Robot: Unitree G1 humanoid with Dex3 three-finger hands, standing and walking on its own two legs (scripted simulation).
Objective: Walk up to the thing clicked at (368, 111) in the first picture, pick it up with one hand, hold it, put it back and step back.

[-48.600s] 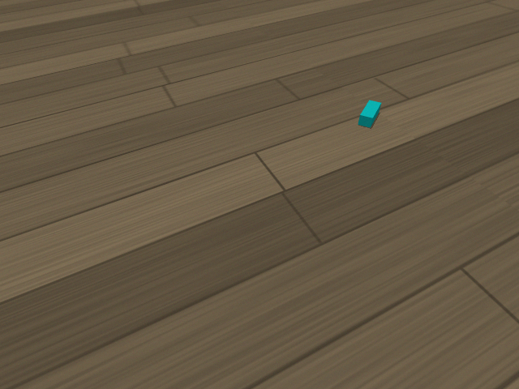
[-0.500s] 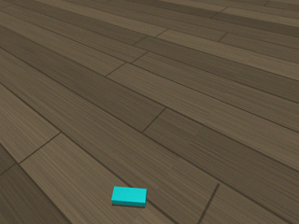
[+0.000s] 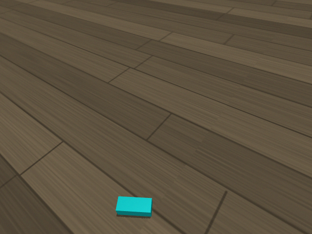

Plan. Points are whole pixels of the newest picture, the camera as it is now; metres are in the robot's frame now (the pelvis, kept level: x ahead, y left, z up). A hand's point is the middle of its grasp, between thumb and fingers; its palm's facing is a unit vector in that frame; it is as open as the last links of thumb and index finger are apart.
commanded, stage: stand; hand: left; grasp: from above
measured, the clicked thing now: (134, 206) +0.46 +0.19 -0.74
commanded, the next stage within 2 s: step back in 1.36 s
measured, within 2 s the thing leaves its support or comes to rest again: neither
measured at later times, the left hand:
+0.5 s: hand out of the picture +0.08 +0.24 -0.16, palm faces +0.01 -0.94 -0.34, open 7.4 cm
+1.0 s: hand out of the picture +0.08 +0.25 -0.16, palm faces -0.01 -0.94 -0.33, open 7.4 cm
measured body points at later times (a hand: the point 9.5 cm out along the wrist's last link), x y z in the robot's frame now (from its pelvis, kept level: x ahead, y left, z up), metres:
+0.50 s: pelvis +0.01 +0.00 +0.00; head +0.01 -0.01 +0.45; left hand +0.08 +0.29 -0.13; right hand +0.07 -0.29 -0.14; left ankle +0.02 +0.14 -0.74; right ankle +0.01 -0.14 -0.74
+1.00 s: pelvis +0.01 +0.00 +0.00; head +0.01 +0.00 +0.45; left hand +0.08 +0.29 -0.13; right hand +0.07 -0.30 -0.13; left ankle +0.02 +0.14 -0.74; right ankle +0.01 -0.14 -0.74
